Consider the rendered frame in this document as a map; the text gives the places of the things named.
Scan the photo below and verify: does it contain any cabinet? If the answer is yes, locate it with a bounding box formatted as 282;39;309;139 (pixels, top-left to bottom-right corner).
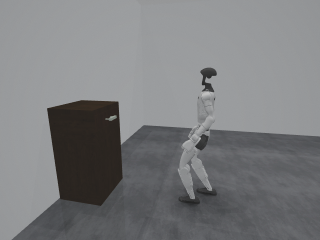
47;100;123;206

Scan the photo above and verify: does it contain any right robot shin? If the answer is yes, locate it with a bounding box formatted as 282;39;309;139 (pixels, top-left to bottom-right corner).
191;164;212;191

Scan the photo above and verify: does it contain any robot left upper arm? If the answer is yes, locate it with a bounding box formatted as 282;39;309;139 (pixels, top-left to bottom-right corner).
201;92;215;123

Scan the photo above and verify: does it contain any right robot thigh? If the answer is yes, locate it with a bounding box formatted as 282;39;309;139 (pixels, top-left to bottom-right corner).
191;148;202;169

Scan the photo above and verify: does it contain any left robot hand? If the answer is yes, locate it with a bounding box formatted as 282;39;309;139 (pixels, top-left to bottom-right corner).
181;139;195;153

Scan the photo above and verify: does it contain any drawer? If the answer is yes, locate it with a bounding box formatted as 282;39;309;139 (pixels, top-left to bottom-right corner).
94;106;119;131

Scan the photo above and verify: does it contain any handle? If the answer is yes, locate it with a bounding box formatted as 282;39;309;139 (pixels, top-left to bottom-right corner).
105;115;117;121

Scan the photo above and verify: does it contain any right robot hand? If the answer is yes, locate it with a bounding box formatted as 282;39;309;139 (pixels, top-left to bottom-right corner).
188;125;199;138

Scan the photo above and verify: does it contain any robot left forearm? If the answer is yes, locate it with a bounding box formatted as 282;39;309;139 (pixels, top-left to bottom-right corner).
190;116;214;143

